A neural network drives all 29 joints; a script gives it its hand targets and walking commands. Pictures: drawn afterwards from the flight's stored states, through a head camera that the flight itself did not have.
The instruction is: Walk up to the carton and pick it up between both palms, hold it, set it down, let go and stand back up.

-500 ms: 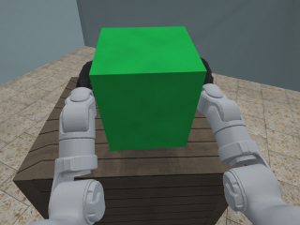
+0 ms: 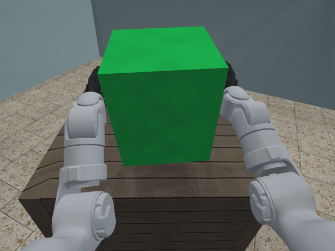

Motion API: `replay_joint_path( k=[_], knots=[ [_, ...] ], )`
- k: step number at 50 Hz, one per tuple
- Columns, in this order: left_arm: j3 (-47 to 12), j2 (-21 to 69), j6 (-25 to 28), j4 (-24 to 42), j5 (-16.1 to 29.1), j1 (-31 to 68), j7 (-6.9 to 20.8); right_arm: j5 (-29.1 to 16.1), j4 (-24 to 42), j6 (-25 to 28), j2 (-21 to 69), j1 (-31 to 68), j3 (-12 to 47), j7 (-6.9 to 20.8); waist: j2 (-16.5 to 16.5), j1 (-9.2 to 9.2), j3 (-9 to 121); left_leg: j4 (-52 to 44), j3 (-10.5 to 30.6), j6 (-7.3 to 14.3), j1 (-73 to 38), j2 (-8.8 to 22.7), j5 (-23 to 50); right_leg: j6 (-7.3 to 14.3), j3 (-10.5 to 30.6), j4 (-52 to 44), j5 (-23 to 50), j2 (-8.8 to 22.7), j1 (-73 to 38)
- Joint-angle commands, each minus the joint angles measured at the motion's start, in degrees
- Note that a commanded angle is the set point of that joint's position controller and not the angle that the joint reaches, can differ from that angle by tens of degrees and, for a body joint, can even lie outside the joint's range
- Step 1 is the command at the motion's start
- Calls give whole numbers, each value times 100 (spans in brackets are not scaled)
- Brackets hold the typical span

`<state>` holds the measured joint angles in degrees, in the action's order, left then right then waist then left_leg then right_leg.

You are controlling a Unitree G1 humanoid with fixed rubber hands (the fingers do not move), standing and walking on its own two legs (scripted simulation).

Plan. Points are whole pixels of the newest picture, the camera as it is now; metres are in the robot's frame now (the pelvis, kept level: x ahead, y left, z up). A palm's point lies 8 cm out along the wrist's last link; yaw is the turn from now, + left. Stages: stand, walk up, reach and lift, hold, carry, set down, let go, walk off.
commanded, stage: hold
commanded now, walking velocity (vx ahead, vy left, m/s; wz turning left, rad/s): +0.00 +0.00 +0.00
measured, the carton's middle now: (162, 97) +0.39 +0.00 +0.23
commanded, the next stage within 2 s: none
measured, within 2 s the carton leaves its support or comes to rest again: neither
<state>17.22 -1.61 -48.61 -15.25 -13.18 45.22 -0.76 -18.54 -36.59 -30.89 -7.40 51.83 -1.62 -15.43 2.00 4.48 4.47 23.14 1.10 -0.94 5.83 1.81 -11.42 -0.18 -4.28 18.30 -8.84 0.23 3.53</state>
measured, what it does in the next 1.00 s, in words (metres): stands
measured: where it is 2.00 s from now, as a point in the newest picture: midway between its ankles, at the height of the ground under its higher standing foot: outside the picture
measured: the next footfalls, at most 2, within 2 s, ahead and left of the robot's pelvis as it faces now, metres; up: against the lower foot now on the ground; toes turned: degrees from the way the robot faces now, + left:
none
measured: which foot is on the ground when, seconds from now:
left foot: down 0.00-1.00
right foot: down 0.00-1.00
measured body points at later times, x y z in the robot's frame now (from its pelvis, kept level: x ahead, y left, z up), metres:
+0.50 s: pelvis +0.01 +0.00 +0.00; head -0.07 +0.02 +0.44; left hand +0.38 +0.16 +0.25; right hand +0.39 -0.15 +0.26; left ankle +0.02 +0.13 -0.75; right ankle +0.02 -0.12 -0.75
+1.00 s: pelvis +0.00 +0.00 +0.00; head -0.08 +0.02 +0.44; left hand +0.38 +0.15 +0.25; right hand +0.38 -0.15 +0.26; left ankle +0.02 +0.13 -0.75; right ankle +0.02 -0.12 -0.75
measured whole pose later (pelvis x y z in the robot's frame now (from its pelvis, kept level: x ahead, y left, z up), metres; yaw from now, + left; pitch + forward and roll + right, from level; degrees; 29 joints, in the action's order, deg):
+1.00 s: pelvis +0.00 +0.00 +0.00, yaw +0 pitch -6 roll -1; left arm 18.4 -1.6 -49.6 -15.8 -13.9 45.8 0.3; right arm -18.9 -36.8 -33.3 -7.2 52.7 -1.8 -16.4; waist 1.5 4.3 5.0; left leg 23.4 1.3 -1.3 5.8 2.1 -11.5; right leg 0.2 -4.3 18.8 -9.0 -0.1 3.6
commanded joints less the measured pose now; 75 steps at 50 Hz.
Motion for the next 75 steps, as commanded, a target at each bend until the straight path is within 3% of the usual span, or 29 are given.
replay_joint_path(
  k=[1, 2, 3, 6, 8, 11, 12, 16, 18, 21, 25, 27, 32, 36, 40, 42, 43, 47, 50, 52, 56, 57, 59, 61, 68, 69, 70, 74, 75],
  knots=[
    [-2524, 3249, 460, 836, 1117, 5072, 820, -803, 2080, 84, 3867, 5470, 1735, 808, -295, 45, 2463, -387, -28, -52, -126, -450, 1046, -267, 230, -121, 811, -416, -971],
    [-2454, 3255, 440, 714, 1075, 5066, 835, -757, 1833, 40, 3793, 5424, 1599, 820, -418, 169, 2158, -469, -80, -86, -106, -426, 879, -269, 230, -172, 613, -389, -816],
    [-2495, 3265, 427, 799, 1066, 4970, 848, -817, 1850, 30, 3908, 5338, 1680, 815, -424, 63, 2299, -444, -86, -104, -172, -404, 1000, -235, 194, -136, 776, -416, -982],
    [-2353, 3165, 368, 610, 993, 5082, 915, -838, 1528, -105, 3722, 5209, 1561, 830, -500, 124, 1963, -520, -103, -79, 32, -435, 763, -281, 238, -171, 594, -373, -882],
    [-2497, 3245, 406, 1055, 1091, 5120, 935, -911, 1942, -45, 3936, 5423, 1768, 812, -472, -11, 2571, -428, -89, -100, -63, -456, 1200, -272, 238, -38, 970, -462, -1153],
    [-2625, 3202, 447, 1311, 1247, 5244, 852, -1116, 2109, -72, 3958, 5308, 1870, 776, -614, 132, 2906, -225, -83, -241, -357, -456, 1824, -297, 239, -10, 1552, -471, -1282],
    [-2568, 3237, 392, 1208, 1179, 5122, 853, -1095, 2059, -97, 3877, 5202, 1809, 769, -634, 196, 2645, -218, -69, -241, -311, -452, 1782, -276, 199, -45, 1500, -504, -1196],
    [-2349, 3106, 320, 978, 1002, 4982, 924, -1000, 1803, -150, 3832, 5184, 1804, 759, -429, 35, 2193, -386, -66, -129, -42, -418, 1240, -293, 219, -73, 1022, -445, -1101],
    [-2357, 3147, 334, 1082, 1027, 5030, 928, -1005, 2057, -127, 3911, 5307, 1853, 768, -363, -44, 2426, -328, -62, -113, -75, -429, 1423, -270, 204, -36, 1230, -493, -1207],
    [-2621, 3270, 342, 1379, 1147, 5080, 890, -1091, 2412, -66, 3836, 5410, 1892, 725, -476, 121, 2864, -150, -38, -225, -339, -451, 1901, -235, 235, -5, 1520, -534, -1251],
    [-2326, 2992, 294, 1097, 1031, 5009, 947, -1004, 1999, -198, 3860, 5093, 1874, 722, -269, 71, 2314, -299, -64, -147, -141, -462, 1489, -301, 245, -53, 1315, -506, -1182],
    [-2294, 3040, 257, 1014, 895, 4876, 988, -976, 1962, -198, 3916, 5094, 1819, 706, -424, 3, 2171, -335, -123, -124, -99, -467, 1370, -277, 224, -38, 1185, -452, -1061],
    [-2560, 3281, 304, 1221, 1062, 4993, 973, -1051, 2232, -126, 3863, 5223, 1905, 716, -512, 94, 2457, -181, -35, -242, -364, -440, 1915, -251, 164, -26, 1514, -518, -1235],
    [-2440, 3172, 246, 1086, 907, 4852, 1024, -911, 2107, -125, 3775, 5133, 1732, 690, -429, 86, 2112, -312, -45, -143, -116, -447, 1385, -224, 209, -58, 1060, -476, -1041],
    [-2492, 3212, 330, 1019, 1068, 4989, 993, -916, 2102, -108, 3842, 5309, 1840, 718, -408, 104, 2371, -259, -56, -155, -212, -454, 1547, -244, 209, -57, 1295, -452, -1178],
    [-2377, 3182, 317, 813, 1005, 5041, 1015, -800, 1966, -111, 3751, 5323, 1675, 709, -299, 132, 2083, -342, -74, -177, -143, -454, 1309, -222, 216, -117, 894, -484, -947],
    [-2499, 3226, 353, 1029, 1057, 5109, 1022, -855, 2008, -88, 3775, 5314, 1657, 724, -470, 124, 2282, -367, -63, -218, -209, -451, 1310, -213, 216, -99, 918, -463, -981],
    [-2419, 3240, 418, 843, 1081, 5234, 938, -938, 1942, -51, 3895, 5397, 1714, 773, -483, -2, 2477, -408, -55, -146, -94, -418, 1124, -224, 214, -101, 872, -459, -1013],
    [-2552, 3268, 438, 1035, 1111, 5236, 921, -917, 1996, -14, 3886, 5343, 1651, 775, -498, 78, 2618, -345, -9, -156, -172, -458, 1253, -208, 280, -87, 928, -471, -991],
    [-2319, 3202, 464, 840, 1023, 5247, 913, -926, 1885, -52, 4068, 5507, 1736, 796, -326, -108, 2321, -470, -50, -53, 51, -467, 889, -272, 271, -110, 704, -443, -1004],
    [-2168, 3168, 437, 188, 973, 5233, 928, -755, 1483, -62, 3875, 5630, 1523, 809, -365, -73, 1878, -625, -114, 5, 382, -430, 287, -254, 293, -185, 116, -378, -768],
    [-2214, 3216, 471, 376, 1025, 5395, 935, -702, 1423, -46, 3956, 5720, 1434, 832, -378, -79, 1946, -671, -66, 12, 388, -411, 165, -204, 320, -157, -5, -370, -768],
    [-2434, 3396, 521, 511, 1161, 5457, 895, -798, 1696, 31, 4014, 5790, 1486, 868, -535, -65, 2465, -579, -16, -15, 290, -411, 380, -209, 261, -94, 207, -384, -861],
    [-2225, 3277, 545, 444, 1108, 5458, 845, -828, 1756, 25, 4136, 5837, 1559, 866, -248, -113, 2494, -492, -37, 21, 121, -471, 613, -280, 288, -127, 486, -407, -933],
    [-2257, 3167, 540, 693, 1159, 5231, 886, -1016, 1903, -65, 4076, 5498, 1739, 704, -257, 9, 2615, -387, -41, -69, -24, -485, 1122, -361, 258, -62, 1147, -429, -1122],
    [-2391, 3266, 526, 837, 1112, 5224, 901, -981, 1900, -65, 3995, 5457, 1646, 693, -476, 77, 2703, -325, -49, -134, -156, -483, 1351, -333, 259, -54, 1296, -440, -1164],
    [-2248, 3157, 473, 592, 1073, 5033, 923, -1027, 2012, -96, 3959, 5389, 1673, 667, -298, 77, 2493, -296, -66, -105, -64, -520, 1273, -380, 239, -65, 1309, -437, -1131],
    [-2642, 3249, 504, 1495, 1235, 5109, 886, -1160, 2381, -85, 3993, 5221, 1954, 601, -482, 163, 2987, -165, -19, -200, -344, -484, 1829, -332, 215, 60, 1790, -474, -1306],
    [-2630, 3269, 467, 1306, 1191, 5052, 888, -1122, 2307, -130, 3875, 5180, 1890, 598, -579, 181, 2715, -183, -16, -226, -308, -494, 1710, -326, 231, -12, 1590, -460, -1160]
  ],
)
